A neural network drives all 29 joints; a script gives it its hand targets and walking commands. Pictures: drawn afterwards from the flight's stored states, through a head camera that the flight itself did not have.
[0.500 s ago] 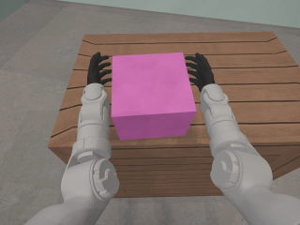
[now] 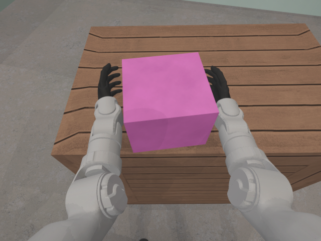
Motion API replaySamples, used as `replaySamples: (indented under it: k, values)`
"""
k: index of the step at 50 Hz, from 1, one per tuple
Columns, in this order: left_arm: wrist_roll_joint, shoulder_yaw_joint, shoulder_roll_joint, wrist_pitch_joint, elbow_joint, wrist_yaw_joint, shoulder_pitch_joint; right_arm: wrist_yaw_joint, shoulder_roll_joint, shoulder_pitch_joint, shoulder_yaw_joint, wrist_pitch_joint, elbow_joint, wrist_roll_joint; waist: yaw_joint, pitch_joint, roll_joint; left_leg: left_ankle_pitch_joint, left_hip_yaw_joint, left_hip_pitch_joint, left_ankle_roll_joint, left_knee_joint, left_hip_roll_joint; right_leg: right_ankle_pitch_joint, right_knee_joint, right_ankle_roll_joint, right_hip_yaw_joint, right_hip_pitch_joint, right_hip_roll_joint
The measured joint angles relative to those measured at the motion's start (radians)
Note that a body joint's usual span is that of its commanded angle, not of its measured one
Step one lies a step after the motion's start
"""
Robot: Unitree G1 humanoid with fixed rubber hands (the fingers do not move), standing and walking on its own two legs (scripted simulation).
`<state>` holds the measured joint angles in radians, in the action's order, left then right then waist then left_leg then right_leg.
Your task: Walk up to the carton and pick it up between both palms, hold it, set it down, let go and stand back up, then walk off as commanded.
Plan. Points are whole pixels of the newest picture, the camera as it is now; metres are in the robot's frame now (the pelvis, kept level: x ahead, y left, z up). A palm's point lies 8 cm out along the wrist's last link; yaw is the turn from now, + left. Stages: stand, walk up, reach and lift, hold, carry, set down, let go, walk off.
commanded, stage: set down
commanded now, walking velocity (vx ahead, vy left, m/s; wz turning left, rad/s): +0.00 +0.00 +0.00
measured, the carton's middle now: (165, 103) +0.43 +0.04 +0.07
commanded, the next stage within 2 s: none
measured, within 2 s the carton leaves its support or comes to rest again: rests again in 0.06 s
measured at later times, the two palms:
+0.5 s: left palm (108, 104) +0.39 +0.17 +0.10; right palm (238, 92) +0.44 -0.13 +0.11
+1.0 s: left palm (96, 133) +0.31 +0.18 +0.11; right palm (264, 128) +0.35 -0.18 +0.10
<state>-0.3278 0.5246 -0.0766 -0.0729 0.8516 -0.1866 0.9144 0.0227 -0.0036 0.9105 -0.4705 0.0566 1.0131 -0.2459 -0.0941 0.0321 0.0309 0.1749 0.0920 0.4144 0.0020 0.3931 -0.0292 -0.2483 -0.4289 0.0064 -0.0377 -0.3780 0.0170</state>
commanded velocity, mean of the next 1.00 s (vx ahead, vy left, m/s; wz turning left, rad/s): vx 0.00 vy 0.00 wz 0.00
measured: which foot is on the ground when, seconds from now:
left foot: down 0.00-1.00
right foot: down 0.00-1.00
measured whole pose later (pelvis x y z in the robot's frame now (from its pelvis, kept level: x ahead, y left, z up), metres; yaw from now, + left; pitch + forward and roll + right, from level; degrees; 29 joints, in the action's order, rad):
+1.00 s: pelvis -0.06 +0.00 +0.00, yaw -1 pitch +4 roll +0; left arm -0.09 0.19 -0.02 -0.30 0.59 -0.23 0.66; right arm 0.04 -0.28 0.70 -0.08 -0.04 0.92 0.21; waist -0.11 0.06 0.01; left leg 0.10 0.09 0.37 -0.01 0.39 -0.05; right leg -0.17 -0.43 0.02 -0.04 -0.34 0.04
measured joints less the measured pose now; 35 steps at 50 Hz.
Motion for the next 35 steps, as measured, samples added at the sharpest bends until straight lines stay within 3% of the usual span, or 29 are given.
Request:
replaySamples:
  k: [8, 15, 27, 35]
  values:
    - [0.121, -0.150, 0.030, -0.014, 0.028, -0.043, 0.000, -0.027, -0.104, 0.049, 0.169, 0.003, 0.081, 0.178, -0.021, 0.044, -0.010, -0.012, 0.000, 0.048, -0.004, 0.000, -0.004, 0.012, 0.000, 0.005, 0.000, -0.048, 0.004]
    - [0.136, -0.173, 0.043, -0.039, 0.042, -0.045, -0.002, -0.036, -0.155, 0.066, 0.270, -0.003, 0.104, 0.276, -0.021, 0.050, -0.011, -0.024, 0.000, 0.050, -0.008, 0.000, -0.014, 0.025, 0.000, 0.008, 0.000, -0.052, 0.014]
    - [0.147, -0.179, 0.051, -0.013, 0.088, -0.038, -0.002, -0.038, -0.196, 0.062, 0.329, -0.041, 0.107, 0.335, -0.021, 0.063, -0.011, -0.048, 0.000, 0.049, -0.008, 0.000, -0.019, 0.052, 0.000, 0.009, 0.000, -0.053, 0.019]
    - [0.147, -0.212, 0.051, -0.055, 0.089, -0.038, -0.024, -0.032, -0.201, 0.012, 0.348, -0.047, 0.107, 0.355, -0.021, 0.062, -0.012, -0.063, 0.000, 0.037, -0.008, 0.000, -0.019, 0.066, 0.000, 0.009, 0.000, -0.040, 0.019]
